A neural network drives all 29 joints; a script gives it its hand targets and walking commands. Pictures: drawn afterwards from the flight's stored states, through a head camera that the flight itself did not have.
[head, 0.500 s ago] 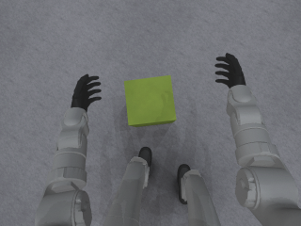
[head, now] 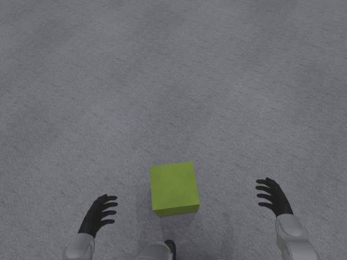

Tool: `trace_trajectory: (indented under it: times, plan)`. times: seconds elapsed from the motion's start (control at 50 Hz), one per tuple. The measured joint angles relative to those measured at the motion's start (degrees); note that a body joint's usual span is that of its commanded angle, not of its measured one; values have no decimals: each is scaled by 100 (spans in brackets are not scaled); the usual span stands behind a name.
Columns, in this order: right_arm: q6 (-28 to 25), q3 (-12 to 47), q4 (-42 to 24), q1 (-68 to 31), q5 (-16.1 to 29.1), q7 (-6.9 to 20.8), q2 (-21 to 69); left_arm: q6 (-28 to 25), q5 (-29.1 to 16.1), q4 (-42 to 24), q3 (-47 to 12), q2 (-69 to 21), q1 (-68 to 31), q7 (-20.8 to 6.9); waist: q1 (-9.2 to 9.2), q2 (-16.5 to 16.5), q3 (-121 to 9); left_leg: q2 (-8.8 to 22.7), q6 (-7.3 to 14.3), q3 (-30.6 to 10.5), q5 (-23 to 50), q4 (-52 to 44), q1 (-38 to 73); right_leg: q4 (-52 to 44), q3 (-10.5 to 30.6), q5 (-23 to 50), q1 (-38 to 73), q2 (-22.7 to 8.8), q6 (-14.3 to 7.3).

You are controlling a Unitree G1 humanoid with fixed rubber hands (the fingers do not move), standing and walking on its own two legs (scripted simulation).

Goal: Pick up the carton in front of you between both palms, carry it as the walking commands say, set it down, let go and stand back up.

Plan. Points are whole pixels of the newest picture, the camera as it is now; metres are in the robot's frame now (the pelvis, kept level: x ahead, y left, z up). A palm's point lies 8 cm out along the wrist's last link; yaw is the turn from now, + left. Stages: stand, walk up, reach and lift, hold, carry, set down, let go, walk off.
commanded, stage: let go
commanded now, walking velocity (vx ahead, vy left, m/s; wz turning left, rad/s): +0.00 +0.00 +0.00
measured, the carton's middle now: (174, 190) +0.39 +0.08 -0.64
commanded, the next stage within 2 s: stand in 0.64 s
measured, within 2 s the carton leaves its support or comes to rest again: neither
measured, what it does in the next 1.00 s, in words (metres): stands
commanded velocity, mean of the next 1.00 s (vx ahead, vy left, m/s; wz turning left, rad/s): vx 0.00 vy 0.00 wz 0.00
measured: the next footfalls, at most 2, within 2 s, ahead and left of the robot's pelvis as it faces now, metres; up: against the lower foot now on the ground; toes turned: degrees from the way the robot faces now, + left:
none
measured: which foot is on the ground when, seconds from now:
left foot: down 0.00-1.00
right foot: down 0.00-1.00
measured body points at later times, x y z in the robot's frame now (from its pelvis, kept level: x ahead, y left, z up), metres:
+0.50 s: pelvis +0.01 -0.03 +0.01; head +0.02 -0.03 +0.46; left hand +0.18 +0.21 -0.06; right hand +0.18 -0.26 -0.07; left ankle +0.03 +0.10 -0.73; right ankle -0.05 -0.13 -0.73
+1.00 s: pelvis +0.02 +0.00 +0.01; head +0.03 +0.03 +0.45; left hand +0.15 +0.29 -0.11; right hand +0.15 -0.30 -0.07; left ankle +0.03 +0.10 -0.73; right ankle -0.05 -0.13 -0.73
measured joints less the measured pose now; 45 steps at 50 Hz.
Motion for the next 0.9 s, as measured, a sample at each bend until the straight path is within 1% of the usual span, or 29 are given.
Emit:
trace_trajectory:
  times: [0.08, 0.2, 0.28, 0.38, 0.48, 0.56, 0.64, 0.7, 0.74, 0.82, 0.9]
  plan:
    - [29, 159, -174, 488, 67, 87, -38, 28, -9, 33, -12, 75, 260, -15, -141, -55, 101, 7, -56, -41, 68, -350, 690, -299, -31, 45, 668, -3, -59]
    - [186, 344, -448, 1076, 209, 248, -106, 161, 64, 171, 65, 165, 339, -19, -381, -241, 175, 60, -151, -104, 120, -694, 1476, -594, -79, 79, 1434, 43, -169]
    - [330, 429, -592, 1342, 303, 348, -189, 294, 149, 229, 118, 154, 317, -5, -478, -343, 210, 103, -198, -117, 113, -790, 1829, -687, -84, 79, 1782, 83, -229]
    - [504, 494, -693, 1442, 358, 415, -252, 457, 228, 261, 160, 123, 277, -3, -511, -373, 294, 140, -224, -111, 75, -786, 2076, -709, -74, 65, 2035, 119, -263]
    - [438, 576, -521, 1421, 434, 271, -255, 841, 297, 114, 124, 200, 245, 150, -493, -342, 246, 116, -210, -144, -37, -549, 2003, -524, -116, -34, 2004, 110, -247]
    - [464, 606, -495, 1389, 417, 209, -225, 983, 257, 63, 125, 267, 264, 219, -470, -326, 220, 78, -176, -149, -93, -432, 1980, -440, -127, -85, 2004, 77, -208]
    - [527, 582, -501, 1356, 384, 207, -208, 1093, 232, 12, 119, 283, 300, 265, -451, -313, 254, 44, -131, -135, -109, -377, 1996, -432, -117, -82, 2043, 43, -163]
    - [382, 600, -17, 1261, 133, 92, -311, 718, 319, 419, 68, 414, 252, 418, -432, -331, 82, 68, -116, -127, -172, -198, 1744, -376, -110, -87, 1845, 69, -129]
    - [273, 561, 297, 1235, 57, 45, -427, 483, 370, 691, 95, 529, 248, 463, -436, -381, 5, 82, -100, -113, -227, -96, 1612, -339, -96, -98, 1737, 84, -118]
    - [110, 446, 724, 1234, 44, 23, -679, 182, 407, 1142, 157, 722, 293, 465, -461, -470, -48, 86, -49, -59, -299, -8, 1501, -322, -42, -113, 1643, 84, -85]
    - [27, 389, 981, 1196, 61, 5, -839, 35, 407, 1483, 167, 843, 335, 480, -497, -515, -48, 80, -3, -5, -333, -11, 1500, -393, 12, -98, 1659, 68, -41]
